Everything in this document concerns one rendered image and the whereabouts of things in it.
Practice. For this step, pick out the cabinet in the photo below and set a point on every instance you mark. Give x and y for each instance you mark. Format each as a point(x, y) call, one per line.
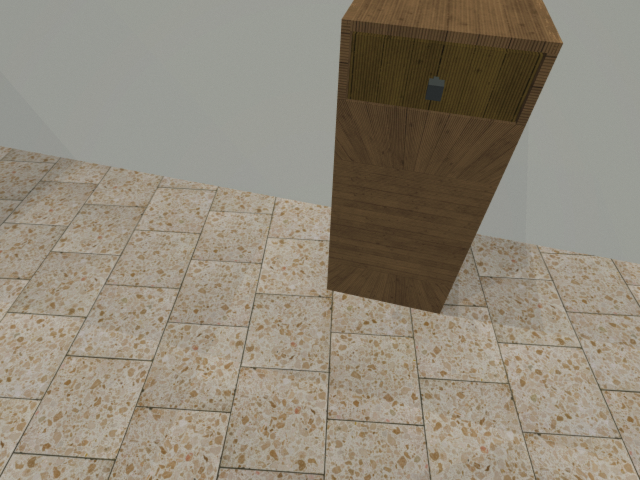
point(412, 186)

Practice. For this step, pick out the drawer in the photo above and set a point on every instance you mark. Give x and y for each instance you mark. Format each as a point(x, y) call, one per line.
point(480, 81)

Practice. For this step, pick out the handle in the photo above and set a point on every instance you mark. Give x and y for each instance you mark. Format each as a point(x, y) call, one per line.
point(434, 89)

